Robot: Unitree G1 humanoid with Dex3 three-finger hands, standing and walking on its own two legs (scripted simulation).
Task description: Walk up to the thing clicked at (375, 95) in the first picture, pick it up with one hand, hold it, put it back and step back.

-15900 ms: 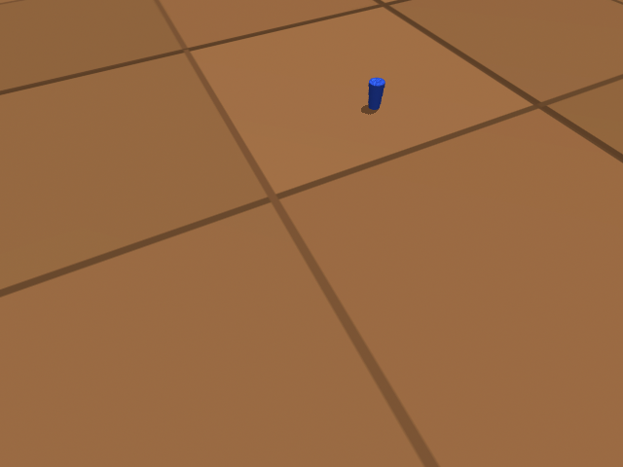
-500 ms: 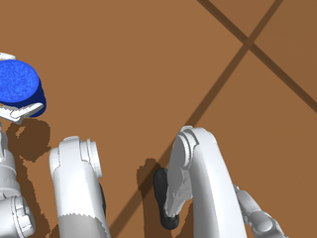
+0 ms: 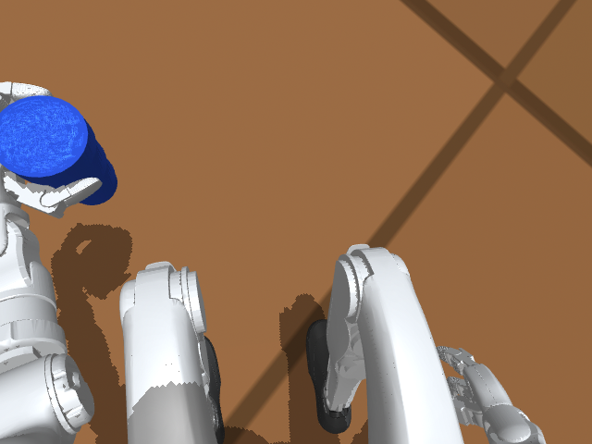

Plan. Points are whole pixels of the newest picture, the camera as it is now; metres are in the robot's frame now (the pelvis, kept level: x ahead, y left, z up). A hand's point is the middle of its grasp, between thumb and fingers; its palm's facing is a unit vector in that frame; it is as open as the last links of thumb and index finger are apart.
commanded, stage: settle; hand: left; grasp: from the side
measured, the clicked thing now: (71, 163) +0.44 +0.27 -0.07
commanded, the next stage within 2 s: lift in 0.50 s
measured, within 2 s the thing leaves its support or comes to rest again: neither
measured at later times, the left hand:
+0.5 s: hand (34, 156) +0.43 +0.28 -0.01, palm faces +0.21 -0.98 -0.05, open 11.6 cm
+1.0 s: hand (8, 149) +0.41 +0.28 +0.04, palm faces +0.20 -0.98 -0.05, open 11.6 cm
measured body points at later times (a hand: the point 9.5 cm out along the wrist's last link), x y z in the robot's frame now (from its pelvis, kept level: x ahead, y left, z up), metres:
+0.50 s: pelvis -0.01 +0.00 +0.02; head +0.19 +0.07 +0.42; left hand +0.41 +0.33 -0.01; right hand +0.12 -0.26 -0.10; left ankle +0.08 +0.13 -0.32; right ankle +0.09 -0.11 -0.32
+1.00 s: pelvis -0.01 +0.00 +0.05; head +0.18 +0.05 +0.46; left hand +0.40 +0.33 +0.05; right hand +0.13 -0.26 -0.07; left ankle +0.08 +0.13 -0.32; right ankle +0.09 -0.11 -0.32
